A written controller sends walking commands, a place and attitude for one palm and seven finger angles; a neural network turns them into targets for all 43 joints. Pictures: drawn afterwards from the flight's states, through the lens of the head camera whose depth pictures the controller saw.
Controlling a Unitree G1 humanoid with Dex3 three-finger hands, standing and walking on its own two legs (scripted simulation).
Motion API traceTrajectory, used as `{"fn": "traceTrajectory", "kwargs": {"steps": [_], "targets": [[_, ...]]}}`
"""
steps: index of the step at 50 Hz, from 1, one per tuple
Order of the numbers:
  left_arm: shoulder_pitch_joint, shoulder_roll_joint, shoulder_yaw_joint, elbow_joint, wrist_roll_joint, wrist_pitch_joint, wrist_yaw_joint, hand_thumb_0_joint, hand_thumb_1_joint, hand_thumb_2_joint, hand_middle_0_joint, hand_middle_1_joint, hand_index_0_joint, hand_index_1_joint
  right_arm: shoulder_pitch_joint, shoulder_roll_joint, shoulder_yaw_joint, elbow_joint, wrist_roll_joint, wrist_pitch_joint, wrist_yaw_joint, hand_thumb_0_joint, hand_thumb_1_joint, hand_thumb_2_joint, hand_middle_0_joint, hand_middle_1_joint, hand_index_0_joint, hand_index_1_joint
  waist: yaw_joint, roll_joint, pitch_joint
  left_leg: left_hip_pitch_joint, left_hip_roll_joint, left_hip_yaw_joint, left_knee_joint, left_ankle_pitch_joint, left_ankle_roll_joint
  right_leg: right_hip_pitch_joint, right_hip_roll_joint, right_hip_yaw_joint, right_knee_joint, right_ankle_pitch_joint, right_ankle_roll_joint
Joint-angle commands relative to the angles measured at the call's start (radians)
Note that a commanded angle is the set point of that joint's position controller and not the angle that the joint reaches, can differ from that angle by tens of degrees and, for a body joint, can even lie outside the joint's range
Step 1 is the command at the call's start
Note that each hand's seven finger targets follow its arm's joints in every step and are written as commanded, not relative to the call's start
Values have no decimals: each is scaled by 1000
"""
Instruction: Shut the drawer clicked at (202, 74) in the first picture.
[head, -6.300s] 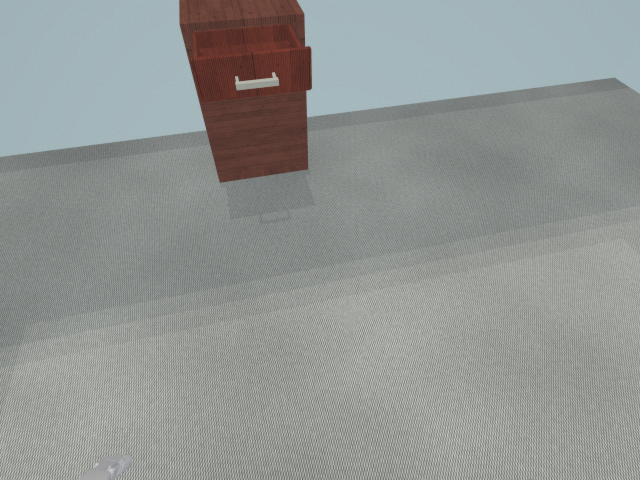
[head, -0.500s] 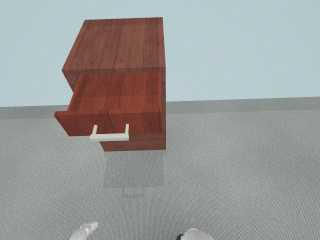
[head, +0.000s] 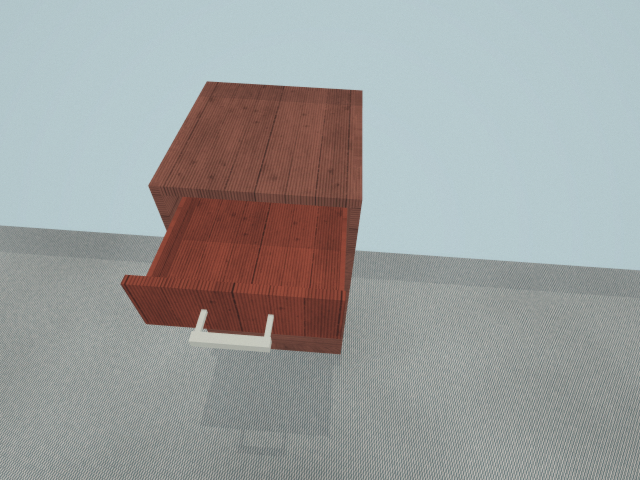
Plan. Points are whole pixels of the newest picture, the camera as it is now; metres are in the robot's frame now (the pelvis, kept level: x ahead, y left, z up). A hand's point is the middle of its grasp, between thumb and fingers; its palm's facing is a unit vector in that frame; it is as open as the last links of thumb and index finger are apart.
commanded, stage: come to a stop and stand still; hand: left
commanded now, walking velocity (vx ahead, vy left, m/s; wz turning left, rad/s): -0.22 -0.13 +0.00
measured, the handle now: (233, 330) +0.37 +0.20 -0.15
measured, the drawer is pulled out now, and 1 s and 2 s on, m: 0.22 0.22 0.22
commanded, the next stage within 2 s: look again from close up in 1.48 s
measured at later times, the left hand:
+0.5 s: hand out of the picture -0.02 +0.12 -0.14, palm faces +0.01 -0.96 -0.29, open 7.4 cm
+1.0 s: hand out of the picture -0.12 +0.13 -0.16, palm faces +0.11 -0.97 -0.24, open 7.4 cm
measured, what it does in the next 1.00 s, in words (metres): steps on the spot: right foot, then left foot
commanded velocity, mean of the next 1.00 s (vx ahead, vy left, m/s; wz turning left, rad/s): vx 0.03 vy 0.06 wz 0.00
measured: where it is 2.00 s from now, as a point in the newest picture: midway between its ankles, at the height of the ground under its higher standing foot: outside the picture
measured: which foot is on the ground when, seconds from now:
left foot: down 0.00-0.36, up 0.38-0.98, down 1.00-1.00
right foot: down 0.00-0.06, up 0.08-0.32, down 0.34-1.00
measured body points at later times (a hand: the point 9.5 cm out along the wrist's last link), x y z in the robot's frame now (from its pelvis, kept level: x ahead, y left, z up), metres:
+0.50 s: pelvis -0.05 -0.07 +0.01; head -0.06 -0.11 +0.46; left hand -0.02 +0.17 -0.12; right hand -0.05 -0.31 -0.17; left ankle -0.01 +0.10 -0.70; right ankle -0.07 -0.14 -0.74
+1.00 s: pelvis -0.06 -0.04 +0.00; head -0.05 -0.06 +0.45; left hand -0.12 +0.18 -0.14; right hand +0.01 -0.27 -0.16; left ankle -0.08 +0.11 -0.74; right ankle -0.07 -0.14 -0.74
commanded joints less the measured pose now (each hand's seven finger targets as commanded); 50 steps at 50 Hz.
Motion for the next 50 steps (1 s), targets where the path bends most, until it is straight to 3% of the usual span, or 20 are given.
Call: {"fn": "traceTrajectory", "kwargs": {"steps": [1, 3, 5, 8, 10, 13, 15, 16, 17, 18, 19, 20, 23, 27, 32, 38, 42, 46, 48, 50], "targets": [[62, 101, 24, -54, 2, 15, 15, 0, 900, 900, -200, -300, -200, -300, 116, -148, -22, -13, 5, 13, -26, 0, -900, -900, 200, 300, 200, 300, -32, 144, -23, 155, 217, -156, -132, 618, 105, -109, -89, 88, 4, 17, 39], [52, 125, 33, -67, 3, 32, 6, 0, 900, 900, -200, -300, -200, -300, 105, -158, -30, -23, 5, 22, -35, 0, -900, -900, 200, 300, 200, 300, -34, 207, -18, 124, 255, -198, -208, 581, 156, -137, -73, 91, 170, -148, 45], [48, 131, 42, -78, 7, 44, 2, 0, 900, 900, -200, -300, -200, -300, 116, -164, -40, -30, 3, 24, -44, 0, -900, -900, 200, 300, 200, 300, -42, 163, -53, 142, 298, -214, -202, 649, 206, -185, -69, 117, 335, -245, 45], [43, 119, 55, -97, 10, 52, 0, 0, 900, 900, -200, -300, -200, -300, 88, -183, -56, -59, -6, 33, -43, 0, -900, -900, 200, 300, 200, 300, -43, 118, -136, 197, 292, -180, -154, 652, 229, -251, -61, 143, 466, -237, 58], [19, 115, 57, -114, 10, 53, -5, 0, 900, 900, -200, -300, -200, -300, 84, -187, -63, -70, -8, 34, -37, 0, -900, -900, 200, 300, 200, 300, -47, 72, -157, 183, 282, -163, -148, 579, 220, -250, -60, 138, 461, -215, 63], [17, 95, 54, -124, 5, 52, -9, 0, 900, 900, -200, -300, -200, -300, 64, -196, -67, -72, -15, 39, -23, 0, -900, -900, 200, 300, 200, 300, -46, 153, -150, 103, 251, -157, -186, 297, 183, -161, -68, 107, 298, -190, 58], [62, 103, 51, -95, 6, 39, -12, 0, 900, 900, -200, -300, -200, -300, 51, -184, -63, -62, -13, 43, -10, 0, -900, -900, 200, 300, 200, 300, -22, 143, -142, 5, 197, -133, -171, 24, 129, -21, -56, 76, 81, -55, 57], [94, 114, 51, -76, 10, 31, -11, 0, 900, 900, -200, -300, -200, -300, 58, -159, -58, -59, -9, 46, -3, 0, -900, -900, 200, 300, 200, 300, -8, 83, -135, -54, 126, -96, -126, -112, 80, 59, -60, 82, -67, 32, 57], [81, 169, 50, -74, 20, 19, -6, 0, 900, 900, -200, -300, -200, -300, 71, -90, -45, -58, 4, 51, 2, 0, -900, -900, 200, 300, 200, 300, -19, -104, -96, -130, 30, -32, -17, -243, 18, 50, -185, 252, -219, -89, 26], [19, 235, 49, -96, 18, 14, -6, 0, 900, 900, -200, -300, -200, -300, 42, -55, -30, -83, 2, 54, 12, 0, -900, -900, 200, 300, 200, 300, -25, -266, -1, -150, -20, 3, 50, -272, -17, -102, -327, 415, -339, -257, -32], [-36, 260, 48, -122, 15, 16, -7, 0, 900, 900, -200, -300, -200, -300, 28, -91, -35, -86, -5, 56, 20, 0, -900, -900, 200, 300, 200, 300, -22, -212, 40, -105, -2, -31, 118, -280, -9, -216, -363, 440, -387, -390, -72], [-53, 245, 53, -126, 17, 5, -2, 0, 900, 900, -200, -300, -200, -300, 20, -98, -37, -77, -12, 60, 22, 0, -900, -900, 200, 300, 200, 300, -19, -274, 99, -148, 2, -49, 169, -232, -3, -238, -338, 464, -410, -329, -53], [-69, 207, 46, -118, 5, -6, -5, 0, 900, 900, -200, -300, -200, -300, 133, -103, -36, -1, -12, 53, 24, 0, -900, -900, 200, 300, 200, 300, -49, -112, 129, -165, -6, -55, 265, -118, -6, -142, -291, 342, -345, -77, -40], [13, 212, 59, -111, 2, -13, 2, 0, 900, 900, -200, -300, -200, -300, 171, -130, -43, -1, -7, 55, 20, 0, -900, -900, 200, 300, 200, 300, -22, -123, 64, -235, -23, -61, 367, -123, -29, 48, -319, 280, -246, 342, -48], [72, 215, 76, -98, 5, -11, 22, 0, 900, 900, -200, -300, -200, -300, 150, -135, -50, -34, -8, 72, 14, 0, -900, -900, 200, 300, 200, 300, 1, -107, -20, -290, -20, -91, 472, -157, -46, 165, -372, 292, -164, 572, -112], [81, 184, 67, -85, 13, -12, 16, 0, 900, 900, -200, -300, -200, -300, 122, -114, -39, -46, -7, 66, 15, 0, -900, -900, 200, 300, 200, 300, 2, -155, -30, -233, -8, -70, 381, -177, -44, 131, -344, 307, -200, 399, -126], [49, 194, 62, -77, 19, -6, 4, 0, 900, 900, -200, -300, -200, -300, 104, -93, -29, -44, 1, 54, 16, 0, -900, -900, 200, 300, 200, 300, -7, -187, 11, -88, -17, -37, 205, -192, -28, -11, -319, 296, -239, 238, -122], [25, 194, 57, -55, 12, -2, -1, 0, 900, 900, -200, -300, -200, -300, 135, -75, -17, -23, 4, 35, 8, 0, -900, -900, 200, 300, 200, 300, -30, -188, 5, 107, -38, -9, -29, -70, -18, -112, -253, 245, -201, 157, -72], [15, 154, 45, -46, 5, 2, -1, 0, 900, 900, -200, -300, -200, -300, 180, -95, -12, 1, 5, 17, 1, 0, -900, -900, 200, 300, 200, 300, -52, -113, -2, 216, 1, -37, -167, 14, -6, -175, -187, 205, -129, 66, -17], [44, 106, 32, -44, 5, 7, -3, 0, 900, 900, -200, -300, -200, -300, 170, -155, -18, -6, 0, 6, -6, 0, -900, -900, 200, 300, 200, 300, -27, 34, -4, 134, 135, -166, -197, 90, 53, -141, -110, 142, -69, 18, 27]]}}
